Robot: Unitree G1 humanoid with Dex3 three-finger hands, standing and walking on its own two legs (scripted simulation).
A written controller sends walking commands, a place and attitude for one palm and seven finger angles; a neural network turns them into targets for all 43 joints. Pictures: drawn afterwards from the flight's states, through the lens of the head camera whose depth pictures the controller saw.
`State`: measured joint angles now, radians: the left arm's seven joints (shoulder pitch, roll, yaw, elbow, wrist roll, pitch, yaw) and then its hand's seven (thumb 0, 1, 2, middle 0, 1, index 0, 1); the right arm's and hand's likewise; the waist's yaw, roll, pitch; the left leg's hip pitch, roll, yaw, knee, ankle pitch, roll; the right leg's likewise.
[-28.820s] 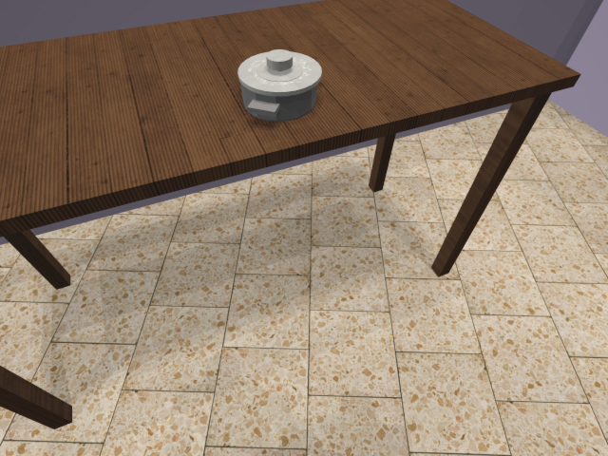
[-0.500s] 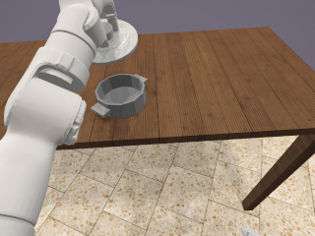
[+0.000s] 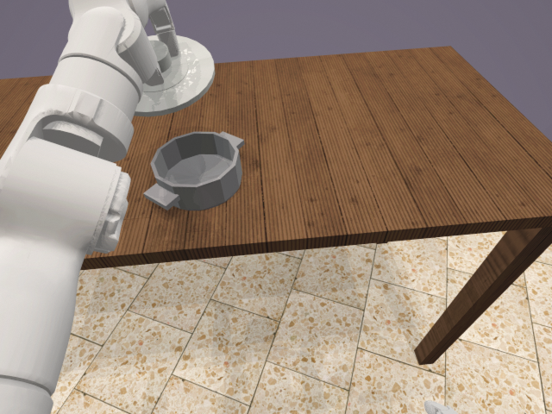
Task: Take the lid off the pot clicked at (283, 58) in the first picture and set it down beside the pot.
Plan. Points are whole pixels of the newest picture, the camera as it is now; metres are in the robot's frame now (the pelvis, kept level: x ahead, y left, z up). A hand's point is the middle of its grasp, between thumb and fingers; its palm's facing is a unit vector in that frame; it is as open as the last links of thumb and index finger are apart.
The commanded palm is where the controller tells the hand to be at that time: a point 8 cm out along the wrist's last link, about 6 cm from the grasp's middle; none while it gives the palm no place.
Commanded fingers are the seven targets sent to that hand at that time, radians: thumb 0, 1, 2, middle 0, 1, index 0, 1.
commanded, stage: move the lid sideways beside the pot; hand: left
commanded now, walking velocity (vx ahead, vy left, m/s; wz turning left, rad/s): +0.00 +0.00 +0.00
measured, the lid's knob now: (151, 57) +0.50 +0.14 +0.29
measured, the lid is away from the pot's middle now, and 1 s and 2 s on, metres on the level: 0.02 0.15 0.26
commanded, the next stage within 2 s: lower the lid onto the table in 1.84 s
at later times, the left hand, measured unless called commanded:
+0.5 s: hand (87, 61) +0.47 +0.20 +0.30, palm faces -0.16 -0.10 -0.98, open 7.9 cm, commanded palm +0.45 +0.21 +0.36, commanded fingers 0.00 0.60 0.95 -0.89 -1.12 -0.86 -1.09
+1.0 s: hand (40, 67) +0.46 +0.26 +0.30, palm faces -0.16 -0.12 -0.98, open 7.9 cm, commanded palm +0.45 +0.26 +0.36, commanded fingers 0.00 0.60 0.95 -0.89 -1.12 -0.86 -1.09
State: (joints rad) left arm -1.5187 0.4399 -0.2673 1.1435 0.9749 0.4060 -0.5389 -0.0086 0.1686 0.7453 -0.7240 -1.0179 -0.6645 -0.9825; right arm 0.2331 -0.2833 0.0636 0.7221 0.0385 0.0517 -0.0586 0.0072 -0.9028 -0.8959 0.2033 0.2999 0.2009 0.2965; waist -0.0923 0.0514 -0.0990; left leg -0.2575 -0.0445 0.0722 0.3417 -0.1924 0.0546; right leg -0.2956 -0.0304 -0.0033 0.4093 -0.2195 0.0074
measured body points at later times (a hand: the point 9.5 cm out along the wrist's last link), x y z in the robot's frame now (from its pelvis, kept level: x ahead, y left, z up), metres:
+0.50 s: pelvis +0.00 +0.01 +0.00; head +0.02 -0.01 +0.45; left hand +0.47 +0.21 +0.36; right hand +0.11 -0.25 -0.12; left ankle -0.02 +0.09 -0.74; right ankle -0.01 -0.12 -0.74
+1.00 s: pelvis +0.00 +0.01 +0.00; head +0.02 +0.00 +0.45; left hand +0.47 +0.26 +0.35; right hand +0.08 -0.26 -0.12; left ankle -0.02 +0.09 -0.74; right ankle -0.01 -0.12 -0.74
